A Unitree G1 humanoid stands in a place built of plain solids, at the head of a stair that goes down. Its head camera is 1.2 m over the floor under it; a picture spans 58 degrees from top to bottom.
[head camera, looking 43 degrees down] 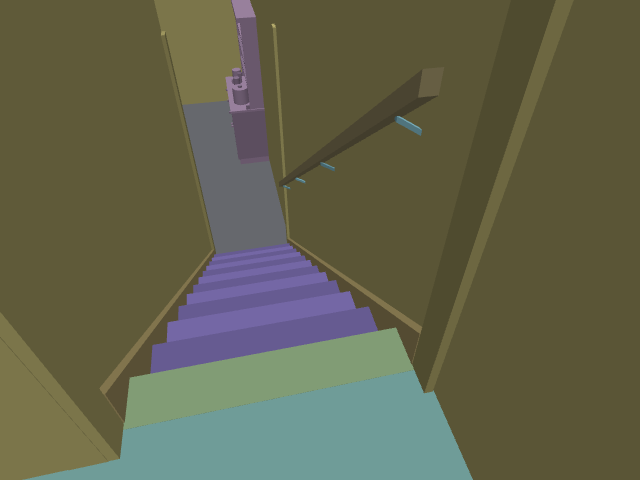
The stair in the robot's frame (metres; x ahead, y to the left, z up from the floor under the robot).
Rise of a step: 0.20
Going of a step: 0.25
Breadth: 0.85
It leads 12 degrees to the left of straight ahead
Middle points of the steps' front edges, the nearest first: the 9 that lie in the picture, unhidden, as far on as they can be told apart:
0.77 0.16 0.00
1.02 0.22 -0.20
1.26 0.27 -0.40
1.51 0.33 -0.60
1.76 0.38 -0.80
2.01 0.44 -1.00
2.26 0.49 -1.20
2.51 0.55 -1.40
2.76 0.60 -1.60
